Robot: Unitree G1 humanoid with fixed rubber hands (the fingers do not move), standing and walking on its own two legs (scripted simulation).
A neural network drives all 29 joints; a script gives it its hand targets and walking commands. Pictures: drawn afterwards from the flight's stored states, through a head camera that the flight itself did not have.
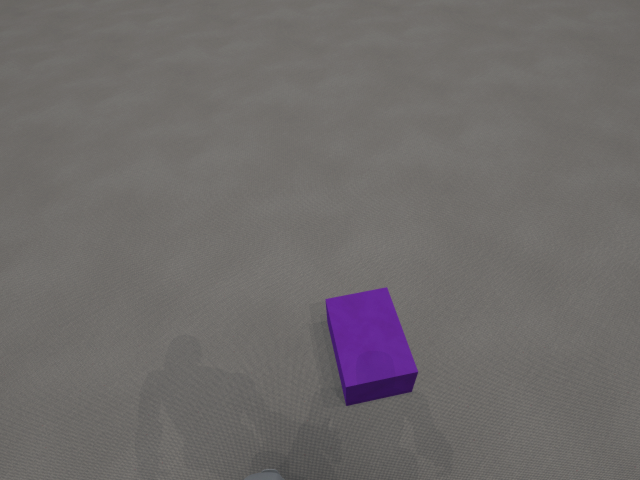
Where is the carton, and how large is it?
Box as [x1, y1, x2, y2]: [325, 287, 417, 405]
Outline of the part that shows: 386,287 325,299 327,322 346,405 408,392 412,389 417,370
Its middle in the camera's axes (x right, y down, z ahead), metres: +0.15 +0.35 +1.26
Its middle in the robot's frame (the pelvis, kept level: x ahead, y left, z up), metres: +0.65 -0.03 -0.71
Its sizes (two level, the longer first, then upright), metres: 0.299 0.213 0.157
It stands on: the floor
